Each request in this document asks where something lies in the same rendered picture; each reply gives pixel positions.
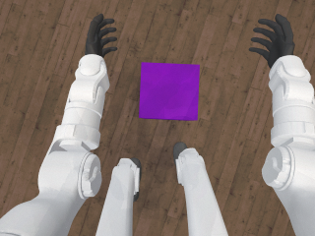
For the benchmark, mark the carton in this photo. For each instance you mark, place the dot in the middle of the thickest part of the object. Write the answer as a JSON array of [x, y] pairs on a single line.
[[169, 91]]

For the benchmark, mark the robot right hand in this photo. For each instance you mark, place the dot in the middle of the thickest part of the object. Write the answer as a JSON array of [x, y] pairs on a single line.
[[281, 43]]

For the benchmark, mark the left robot forearm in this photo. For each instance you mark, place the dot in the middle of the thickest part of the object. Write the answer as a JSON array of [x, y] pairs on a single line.
[[79, 130]]

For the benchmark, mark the robot foot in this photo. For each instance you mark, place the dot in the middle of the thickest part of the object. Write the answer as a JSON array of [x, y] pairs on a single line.
[[177, 149], [138, 163]]

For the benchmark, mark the robot left hand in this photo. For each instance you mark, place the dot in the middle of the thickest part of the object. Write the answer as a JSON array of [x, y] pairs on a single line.
[[95, 42]]

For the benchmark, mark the right robot upper arm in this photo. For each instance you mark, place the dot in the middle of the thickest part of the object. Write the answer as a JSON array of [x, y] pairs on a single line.
[[290, 171]]

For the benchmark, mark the robot left foot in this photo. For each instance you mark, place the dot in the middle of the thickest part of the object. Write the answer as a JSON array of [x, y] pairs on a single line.
[[138, 163]]

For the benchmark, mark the right robot forearm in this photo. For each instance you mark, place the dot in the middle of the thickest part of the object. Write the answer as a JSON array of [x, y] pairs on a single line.
[[293, 104]]

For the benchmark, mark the left robot upper arm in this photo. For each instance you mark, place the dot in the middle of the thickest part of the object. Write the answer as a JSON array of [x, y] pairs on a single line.
[[66, 180]]

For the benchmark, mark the robot right foot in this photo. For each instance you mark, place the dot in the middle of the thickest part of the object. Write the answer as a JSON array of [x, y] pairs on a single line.
[[177, 149]]

